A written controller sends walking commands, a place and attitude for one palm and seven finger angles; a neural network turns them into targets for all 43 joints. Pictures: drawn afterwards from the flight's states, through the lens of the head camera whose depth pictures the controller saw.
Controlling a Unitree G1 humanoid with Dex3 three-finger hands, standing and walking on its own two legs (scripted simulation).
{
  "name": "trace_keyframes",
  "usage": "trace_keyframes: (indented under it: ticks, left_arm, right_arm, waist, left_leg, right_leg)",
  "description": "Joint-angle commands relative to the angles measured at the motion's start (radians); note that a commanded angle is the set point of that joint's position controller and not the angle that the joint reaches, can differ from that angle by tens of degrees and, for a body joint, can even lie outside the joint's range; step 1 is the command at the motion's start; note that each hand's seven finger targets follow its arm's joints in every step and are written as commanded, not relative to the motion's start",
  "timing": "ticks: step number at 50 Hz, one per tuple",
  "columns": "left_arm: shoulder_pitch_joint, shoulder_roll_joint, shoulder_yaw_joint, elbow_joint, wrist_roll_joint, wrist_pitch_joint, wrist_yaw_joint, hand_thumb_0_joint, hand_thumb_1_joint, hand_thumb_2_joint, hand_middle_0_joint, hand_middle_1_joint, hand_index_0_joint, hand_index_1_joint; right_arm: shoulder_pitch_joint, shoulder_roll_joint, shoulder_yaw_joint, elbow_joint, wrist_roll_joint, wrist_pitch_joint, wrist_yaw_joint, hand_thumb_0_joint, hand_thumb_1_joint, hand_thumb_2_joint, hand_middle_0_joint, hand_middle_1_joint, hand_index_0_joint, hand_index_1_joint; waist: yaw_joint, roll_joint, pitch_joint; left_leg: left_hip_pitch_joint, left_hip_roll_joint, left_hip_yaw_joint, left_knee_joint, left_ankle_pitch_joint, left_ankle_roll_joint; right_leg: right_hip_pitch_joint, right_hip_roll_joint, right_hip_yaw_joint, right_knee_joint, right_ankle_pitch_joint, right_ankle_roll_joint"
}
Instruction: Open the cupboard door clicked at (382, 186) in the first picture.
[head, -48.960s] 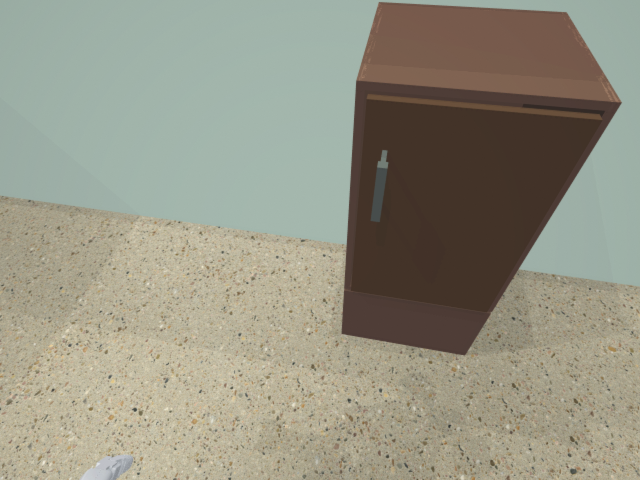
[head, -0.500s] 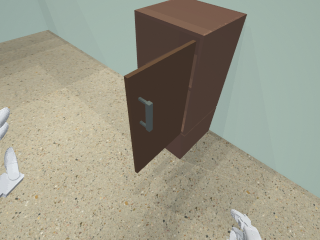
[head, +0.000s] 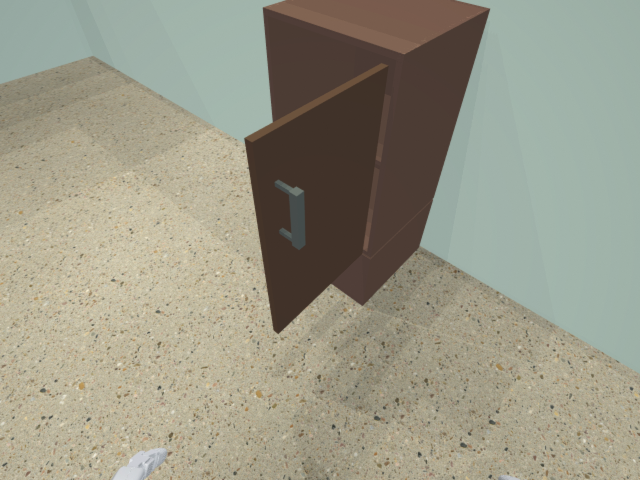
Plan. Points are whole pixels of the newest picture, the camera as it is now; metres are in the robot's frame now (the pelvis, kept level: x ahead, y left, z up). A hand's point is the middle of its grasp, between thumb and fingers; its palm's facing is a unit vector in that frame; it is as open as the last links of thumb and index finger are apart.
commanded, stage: let the arm hang, fingers relaxed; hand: left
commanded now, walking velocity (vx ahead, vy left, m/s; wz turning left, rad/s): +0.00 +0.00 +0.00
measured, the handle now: (290, 215) +0.57 +0.07 -0.03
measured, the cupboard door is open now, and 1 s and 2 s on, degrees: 91 91 91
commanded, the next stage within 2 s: look to check the result in 0.86 s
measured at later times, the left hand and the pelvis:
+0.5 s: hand out of the picture -0.07 +0.16 -0.16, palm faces +0.06 -0.98 -0.21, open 7.4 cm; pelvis +0.01 -0.01 +0.01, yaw +1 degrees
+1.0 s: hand out of the picture +0.00 +0.14 -0.17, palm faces +0.05 -0.98 -0.18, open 7.4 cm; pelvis +0.03 -0.02 +0.01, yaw +0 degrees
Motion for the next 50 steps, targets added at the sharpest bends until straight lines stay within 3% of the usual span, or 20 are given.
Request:
trace_keyframes:
  ticks: [1, 2, 6, 7, 12, 21, 29, 34, 50]
  left_arm:
    - [0.048, 0.136, 0.025, 0.104, -0.013, -0.047, 0.013, 0.0, 0.9, 0.9, -0.2, -0.3, -0.2, -0.3]
    - [0.057, 0.142, 0.025, 0.143, -0.014, -0.049, 0.013, 0.0, 0.9, 0.9, -0.2, -0.3, -0.2, -0.3]
    - [0.115, 0.077, 0.018, 0.282, -0.019, -0.052, 0.015, 0.0, 0.9, 0.9, -0.2, -0.3, -0.2, -0.3]
    - [0.128, 0.072, 0.019, 0.305, -0.018, -0.055, 0.016, 0.0, 0.9, 0.9, -0.2, -0.3, -0.2, -0.3]
    - [0.186, 0.014, 0.008, 0.383, -0.021, -0.056, 0.022, 0.0, 0.9, 0.9, -0.2, -0.3, -0.2, -0.3]
    - [0.247, -0.037, 0.001, 0.421, -0.023, -0.056, 0.038, 0.0, 0.9, 0.9, -0.2, -0.3, -0.2, -0.3]
    - [0.23, -0.05, 0.006, 0.402, -0.023, -0.06, 0.045, 0.0, 0.9, 0.9, -0.2, -0.3, -0.2, -0.3]
    - [0.211, -0.054, 0.012, 0.394, -0.023, -0.062, 0.046, 0.0, 0.9, 0.9, -0.2, -0.3, -0.2, -0.3]
    - [0.181, -0.041, 0.011, 0.389, -0.026, -0.067, 0.045, 0.0, 0.9, 0.9, -0.2, -0.3, -0.2, -0.3]
  right_arm:
    - [-0.007, -0.089, -0.015, -0.004, -0.003, -0.002, -0.016, 0.0, -0.9, -0.9, 0.2, 0.3, 0.2, 0.3]
    - [0.0, -0.094, -0.018, 0.011, 0.001, 0.001, -0.02, 0.0, -0.9, -0.9, 0.2, 0.3, 0.2, 0.3]
    - [0.066, -0.041, -0.019, 0.09, 0.004, 0.007, -0.033, 0.0, -0.9, -0.9, 0.2, 0.3, 0.2, 0.3]
    - [0.085, -0.045, -0.022, 0.1, 0.007, 0.008, -0.037, 0.0, -0.9, -0.9, 0.2, 0.3, 0.2, 0.3]
    - [0.149, -0.006, -0.026, 0.15, 0.01, 0.015, -0.046, 0.0, -0.9, -0.9, 0.2, 0.3, 0.2, 0.3]
    - [0.201, 0.059, -0.022, 0.194, 0.008, 0.017, -0.047, 0.0, -0.9, -0.9, 0.2, 0.3, 0.2, 0.3]
    - [0.207, 0.097, -0.015, 0.214, 0.004, 0.013, -0.043, 0.0, -0.9, -0.9, 0.2, 0.3, 0.2, 0.3]
    - [0.202, 0.097, -0.013, 0.212, 0.003, 0.004, -0.046, 0.0, -0.9, -0.9, 0.2, 0.3, 0.2, 0.3]
    - [0.174, 0.068, -0.016, 0.206, 0.007, -0.001, -0.051, 0.0, -0.9, -0.9, 0.2, 0.3, 0.2, 0.3]
  waist:
    - [0.039, 0.103, -0.005]
    - [0.043, 0.083, 0.004]
    - [0.032, 0.135, 0.003]
    - [0.031, 0.093, -0.003]
    - [0.025, 0.017, 0.041]
    - [0.028, -0.071, 0.1]
    - [0.031, -0.055, 0.128]
    - [0.037, -0.004, 0.105]
    - [0.032, -0.018, 0.068]
  left_leg:
    - [0.076, 0.107, -0.173, -0.207, -0.095, 0.01]
    - [0.086, 0.107, -0.168, -0.209, -0.119, 0.007]
    - [0.136, 0.098, -0.15, -0.218, -0.166, -0.001]
    - [0.152, 0.101, -0.148, -0.207, -0.152, 0.001]
    - [0.173, 0.105, -0.138, -0.193, -0.126, 0.007]
    - [0.159, 0.099, -0.114, -0.181, -0.061, 0.009]
    - [0.146, 0.093, -0.098, -0.167, -0.009, 0.007]
    - [0.141, 0.102, -0.108, -0.179, 0.037, 0.012]
    - [0.205, 0.112, -0.094, -0.16, 0.126, 0.008]
  right_leg:
    - [-0.009, -0.093, 0.115, -0.187, -0.019, -0.042]
    - [-0.008, -0.092, 0.111, -0.208, -0.028, -0.043]
    - [-0.03, -0.101, 0.117, -0.25, -0.04, -0.053]
    - [-0.025, -0.097, 0.109, -0.259, -0.032, -0.052]
    - [-0.065, -0.099, 0.093, -0.281, -0.043, -0.053]
    - [-0.078, -0.106, 0.082, -0.274, -0.031, -0.046]
    - [-0.08, -0.112, 0.081, -0.268, -0.004, -0.044]
    - [-0.026, -0.106, 0.078, -0.248, 0.072, -0.041]
    - [0.014, -0.111, 0.084, -0.265, 0.169, -0.036]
